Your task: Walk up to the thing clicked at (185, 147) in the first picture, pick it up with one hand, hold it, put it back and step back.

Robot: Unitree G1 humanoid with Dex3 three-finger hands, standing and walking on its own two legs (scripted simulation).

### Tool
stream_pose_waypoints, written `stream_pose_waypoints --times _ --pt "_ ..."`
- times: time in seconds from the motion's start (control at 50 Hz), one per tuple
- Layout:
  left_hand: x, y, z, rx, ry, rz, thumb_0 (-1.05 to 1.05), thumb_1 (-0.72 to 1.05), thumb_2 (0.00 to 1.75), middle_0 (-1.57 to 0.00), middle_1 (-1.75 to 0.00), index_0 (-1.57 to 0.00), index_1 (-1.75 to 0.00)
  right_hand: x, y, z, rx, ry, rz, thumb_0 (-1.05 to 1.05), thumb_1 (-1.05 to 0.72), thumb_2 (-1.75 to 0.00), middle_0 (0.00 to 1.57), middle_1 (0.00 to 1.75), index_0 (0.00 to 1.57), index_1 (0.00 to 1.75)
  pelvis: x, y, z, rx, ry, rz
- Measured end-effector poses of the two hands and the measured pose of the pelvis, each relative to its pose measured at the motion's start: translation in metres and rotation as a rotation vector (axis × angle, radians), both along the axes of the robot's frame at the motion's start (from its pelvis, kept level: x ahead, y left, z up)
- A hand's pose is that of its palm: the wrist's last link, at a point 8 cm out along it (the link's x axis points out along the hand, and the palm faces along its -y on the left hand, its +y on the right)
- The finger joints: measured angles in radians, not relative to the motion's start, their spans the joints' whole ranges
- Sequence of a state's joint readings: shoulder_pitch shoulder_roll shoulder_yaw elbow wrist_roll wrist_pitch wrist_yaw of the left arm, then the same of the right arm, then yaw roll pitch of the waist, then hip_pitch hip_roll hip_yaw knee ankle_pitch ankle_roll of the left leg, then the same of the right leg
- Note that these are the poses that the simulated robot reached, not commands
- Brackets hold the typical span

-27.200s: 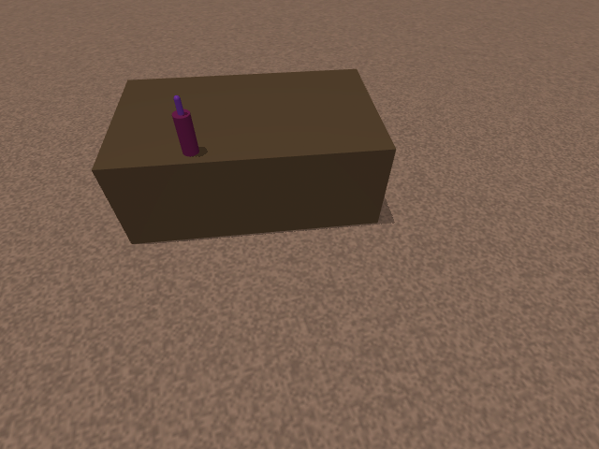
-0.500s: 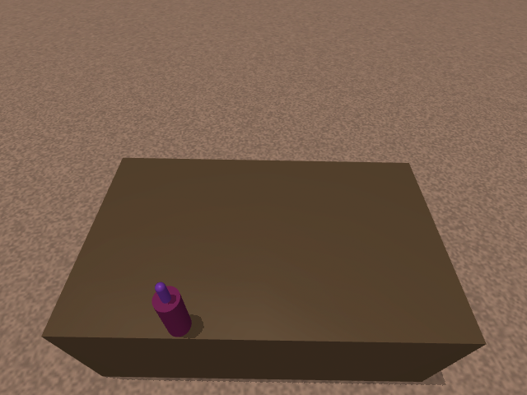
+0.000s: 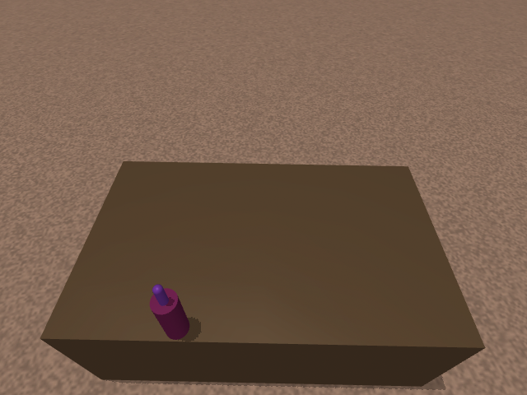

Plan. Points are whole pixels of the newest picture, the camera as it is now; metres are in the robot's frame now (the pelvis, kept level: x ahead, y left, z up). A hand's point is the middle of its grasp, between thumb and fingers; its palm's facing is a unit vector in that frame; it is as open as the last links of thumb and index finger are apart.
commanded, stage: stand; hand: left
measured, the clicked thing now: (168, 309) +0.37 +0.22 -0.25
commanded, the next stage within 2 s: step back in 0.02 s
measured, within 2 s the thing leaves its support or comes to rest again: neither
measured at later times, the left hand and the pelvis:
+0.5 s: hand out of the picture -0.01 +0.24 -0.15, palm faces +0.01 -0.89 -0.45, open 7.4 cm; pelvis -0.09 -0.04 -0.02, yaw +3 degrees
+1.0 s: hand out of the picture -0.14 +0.28 -0.17, palm faces +0.07 -0.91 -0.40, open 7.4 cm; pelvis -0.21 -0.01 -0.02, yaw +3 degrees
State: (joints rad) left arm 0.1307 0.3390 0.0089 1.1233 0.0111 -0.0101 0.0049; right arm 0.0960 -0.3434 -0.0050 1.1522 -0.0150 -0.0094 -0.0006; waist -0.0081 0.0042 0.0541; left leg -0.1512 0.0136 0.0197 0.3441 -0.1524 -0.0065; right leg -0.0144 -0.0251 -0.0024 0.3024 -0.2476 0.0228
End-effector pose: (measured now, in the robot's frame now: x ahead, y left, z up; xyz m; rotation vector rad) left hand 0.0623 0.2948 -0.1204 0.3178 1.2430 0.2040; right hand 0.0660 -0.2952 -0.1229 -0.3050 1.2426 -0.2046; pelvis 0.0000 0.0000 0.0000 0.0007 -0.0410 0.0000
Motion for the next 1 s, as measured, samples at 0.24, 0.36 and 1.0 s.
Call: stream_pose_waypoints --times 0.24,0.36,1.0 --pt "-0.022 0.005 -0.004 0.07 0.001 0.012 0.01 0.91 0.89 -0.2 -0.3 -0.2 -0.3 -0.009 -0.03 -0.015 -0.012 -0.007 0.016 0.01 -0.9 -0.9 0.21 0.3 0.2 0.3 -0.044 -0.021 -0.016 0.01 0.02 0.005" --pt "-0.068 -0.013 0.002 0.103 0.039 0.022 0.01 0.91 0.89 -0.2 -0.3 -0.2 -0.3 -0.009 -0.052 -0.03 -0.015 -0.044 0.025 0.01 -0.91 -0.9 0.21 0.3 0.2 0.3 -0.066 -0.035 -0.024 0.023 0.014 0.008" --pt "-0.214 0.026 -0.008 0.065 -0.033 0.081 0.01 0.91 0.89 -0.21 -0.3 -0.2 -0.3 -0.124 -0.004 0.013 -0.067 -0.133 0.155 0.01 -0.9 -0.9 0.21 0.3 0.2 0.3 -0.206 -0.007 -0.016 -0.019 0.017 0.047"
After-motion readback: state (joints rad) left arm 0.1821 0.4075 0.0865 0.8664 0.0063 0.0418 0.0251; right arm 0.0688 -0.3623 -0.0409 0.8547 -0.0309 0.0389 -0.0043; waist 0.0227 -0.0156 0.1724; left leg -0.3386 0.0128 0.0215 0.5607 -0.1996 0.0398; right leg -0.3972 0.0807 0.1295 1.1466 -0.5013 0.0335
